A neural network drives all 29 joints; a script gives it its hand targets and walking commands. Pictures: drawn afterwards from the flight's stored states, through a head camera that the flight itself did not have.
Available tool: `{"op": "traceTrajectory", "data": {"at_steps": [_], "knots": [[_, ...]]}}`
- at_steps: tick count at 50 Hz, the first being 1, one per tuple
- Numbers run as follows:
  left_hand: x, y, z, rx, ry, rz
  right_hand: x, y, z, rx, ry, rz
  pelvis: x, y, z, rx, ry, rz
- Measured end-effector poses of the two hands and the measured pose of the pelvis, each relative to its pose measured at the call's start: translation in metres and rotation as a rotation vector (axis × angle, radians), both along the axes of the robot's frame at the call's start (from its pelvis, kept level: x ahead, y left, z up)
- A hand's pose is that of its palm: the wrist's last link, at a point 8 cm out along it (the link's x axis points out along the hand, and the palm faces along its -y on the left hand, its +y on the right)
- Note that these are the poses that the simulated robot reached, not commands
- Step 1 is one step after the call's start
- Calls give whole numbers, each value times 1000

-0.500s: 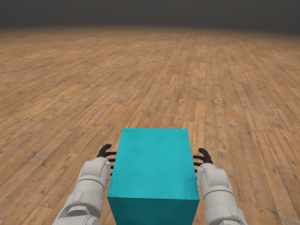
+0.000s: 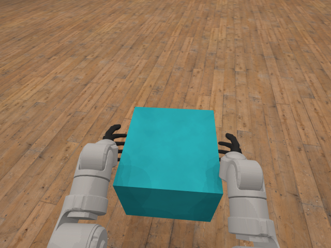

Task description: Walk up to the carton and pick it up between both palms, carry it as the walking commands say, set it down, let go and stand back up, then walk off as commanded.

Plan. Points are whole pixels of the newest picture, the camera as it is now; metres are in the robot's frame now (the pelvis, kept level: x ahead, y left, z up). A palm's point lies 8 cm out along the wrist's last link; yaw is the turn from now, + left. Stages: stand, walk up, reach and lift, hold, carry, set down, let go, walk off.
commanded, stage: carry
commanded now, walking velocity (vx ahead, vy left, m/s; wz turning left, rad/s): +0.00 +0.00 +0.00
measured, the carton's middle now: (170, 161) +0.36 +0.00 +0.00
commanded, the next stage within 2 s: none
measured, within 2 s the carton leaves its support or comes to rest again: neither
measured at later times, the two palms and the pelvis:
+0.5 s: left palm (143, 114) +0.46 +0.08 +0.10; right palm (255, 119) +0.42 -0.22 +0.11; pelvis +0.10 -0.04 +0.00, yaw -4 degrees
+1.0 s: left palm (152, 95) +0.56 +0.07 +0.08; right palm (249, 100) +0.53 -0.24 +0.09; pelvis +0.19 -0.06 -0.01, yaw -4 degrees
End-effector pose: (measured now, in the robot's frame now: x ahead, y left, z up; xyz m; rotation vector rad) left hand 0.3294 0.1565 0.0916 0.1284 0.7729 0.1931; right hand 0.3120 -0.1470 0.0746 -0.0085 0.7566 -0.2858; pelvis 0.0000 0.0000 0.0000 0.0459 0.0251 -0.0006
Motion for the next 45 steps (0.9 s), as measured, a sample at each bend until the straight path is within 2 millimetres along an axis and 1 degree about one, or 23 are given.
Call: {"op": "traceTrajectory", "data": {"at_steps": [3, 7, 10, 13, 19, 27, 29, 33, 37, 42, 45], "knots": [[24, -23, 6, -10, 29, -25, 17, -22, 12, -17, 28, -26, 12, -12, 4, 19, 40, 1], [47, -47, 10, -17, 52, -58, 38, -46, 27, -18, 50, -72, 27, -24, 8, 40, 55, -11], [62, -59, 14, -18, 56, -70, 51, -59, 35, -10, 53, -94, 38, -30, 10, 43, 53, -21], [74, -67, 17, -24, 64, -76, 61, -66, 38, -7, 59, -103, 50, -34, 12, 40, 53, -35], [98, -73, 14, -43, 85, -81, 81, -72, 39, -23, 78, -112, 72, -38, 11, 23, 55, -48], [135, -71, 0, -85, 81, -89, 114, -69, 37, -69, 73, -125, 100, -37, 0, -18, 77, -64], [142, -70, -2, -77, 88, -86, 122, -68, 34, -63, 80, -123, 104, -36, -1, -18, 86, -65], [153, -70, -4, -38, 106, -74, 136, -69, 19, -21, 100, -111, 115, -37, -1, -18, 101, -66], [168, -75, 1, 3, 106, -63, 149, -73, 10, 15, 104, -105, 122, -41, 0, -11, 105, -67], [190, -83, 2, -29, 67, -58, 169, -81, 13, -2, 63, -100, 140, -52, -5, 16, 113, -57], [203, -85, 0, -52, 53, -54, 184, -84, 16, -20, 51, -96, 155, -57, -8, 23, 107, -52]]}}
